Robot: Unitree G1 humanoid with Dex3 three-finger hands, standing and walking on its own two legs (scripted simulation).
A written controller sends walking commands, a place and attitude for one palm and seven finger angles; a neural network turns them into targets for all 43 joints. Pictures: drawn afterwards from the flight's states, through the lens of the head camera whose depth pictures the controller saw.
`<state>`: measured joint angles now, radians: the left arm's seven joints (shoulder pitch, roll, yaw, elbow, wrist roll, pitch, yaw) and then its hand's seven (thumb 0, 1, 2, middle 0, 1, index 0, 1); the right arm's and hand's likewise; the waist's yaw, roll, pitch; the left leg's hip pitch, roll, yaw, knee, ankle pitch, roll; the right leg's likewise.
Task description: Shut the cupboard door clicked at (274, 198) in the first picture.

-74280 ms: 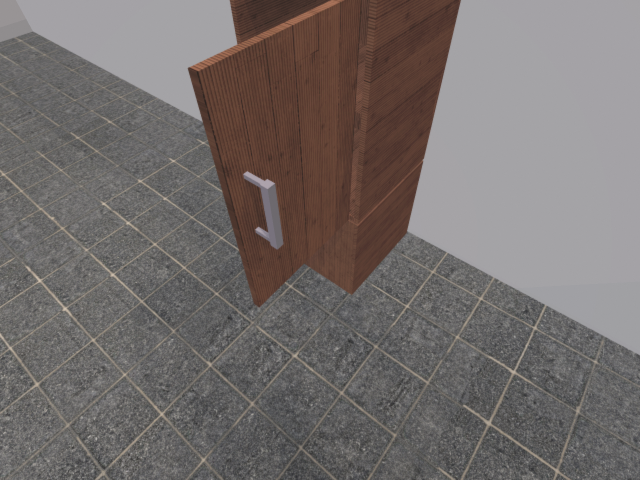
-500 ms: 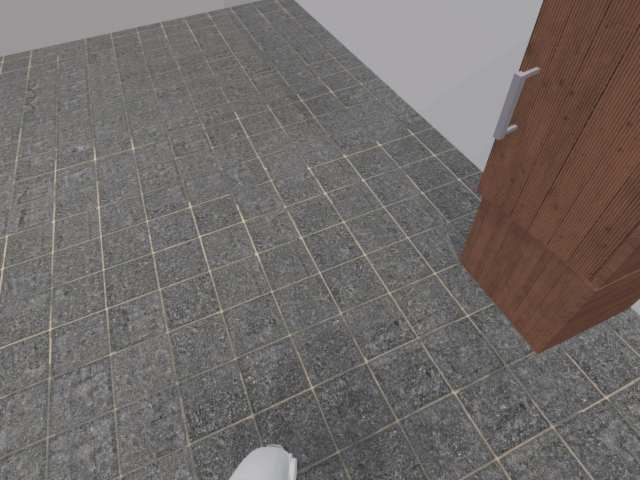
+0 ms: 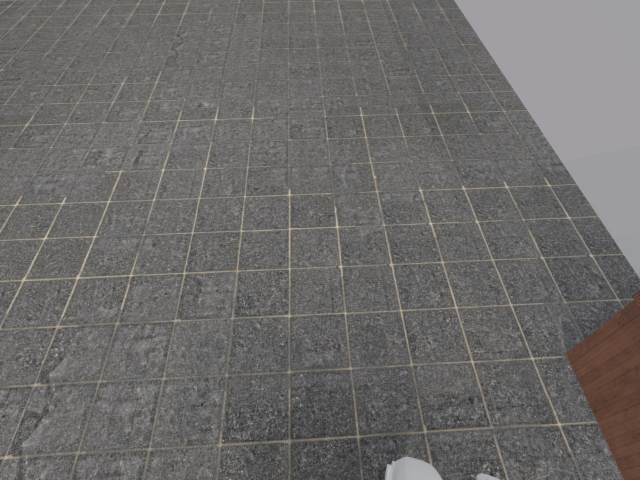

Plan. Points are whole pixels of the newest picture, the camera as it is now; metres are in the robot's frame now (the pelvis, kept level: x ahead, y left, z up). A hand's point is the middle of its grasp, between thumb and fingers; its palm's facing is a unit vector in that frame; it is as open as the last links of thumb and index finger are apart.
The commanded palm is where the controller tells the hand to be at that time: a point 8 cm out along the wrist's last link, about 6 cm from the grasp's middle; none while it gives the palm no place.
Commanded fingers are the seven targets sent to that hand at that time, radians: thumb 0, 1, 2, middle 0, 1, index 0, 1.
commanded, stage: walk to a spot facing it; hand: left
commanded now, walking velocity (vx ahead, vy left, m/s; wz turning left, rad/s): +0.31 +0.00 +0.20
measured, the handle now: out of the picture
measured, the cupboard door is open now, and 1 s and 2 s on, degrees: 7 7 7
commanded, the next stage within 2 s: turn to face it in 0.14 s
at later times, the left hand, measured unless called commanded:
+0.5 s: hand (243, 456) +0.17 +0.13 -0.15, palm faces +0.09 -0.97 -0.22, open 7.2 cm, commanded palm none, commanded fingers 0.00 0.90 0.90 -0.20 -0.30 -0.20 -0.30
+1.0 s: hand (242, 321) +0.37 +0.18 -0.15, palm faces -0.23 -0.94 -0.25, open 7.4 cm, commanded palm none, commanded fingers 0.00 0.90 0.90 -0.20 -0.30 -0.20 -0.30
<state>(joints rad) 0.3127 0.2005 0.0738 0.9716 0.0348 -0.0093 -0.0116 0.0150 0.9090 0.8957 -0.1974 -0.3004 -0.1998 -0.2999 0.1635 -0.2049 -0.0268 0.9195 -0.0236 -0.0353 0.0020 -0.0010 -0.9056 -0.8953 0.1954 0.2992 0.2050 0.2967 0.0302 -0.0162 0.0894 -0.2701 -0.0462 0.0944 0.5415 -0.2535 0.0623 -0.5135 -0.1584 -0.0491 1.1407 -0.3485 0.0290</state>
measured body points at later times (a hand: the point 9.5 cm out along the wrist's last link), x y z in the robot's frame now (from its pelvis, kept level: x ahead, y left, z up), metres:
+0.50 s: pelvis +0.18 -0.05 +0.02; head +0.22 -0.06 +0.46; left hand +0.17 +0.18 -0.13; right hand +0.24 -0.28 -0.14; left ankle +0.20 +0.09 -0.68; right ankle +0.17 -0.13 -0.73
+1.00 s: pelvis +0.23 -0.01 +0.01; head +0.27 -0.01 +0.46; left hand +0.39 +0.22 -0.13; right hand +0.22 -0.28 -0.12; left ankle +0.26 +0.07 -0.73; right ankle +0.19 -0.16 -0.68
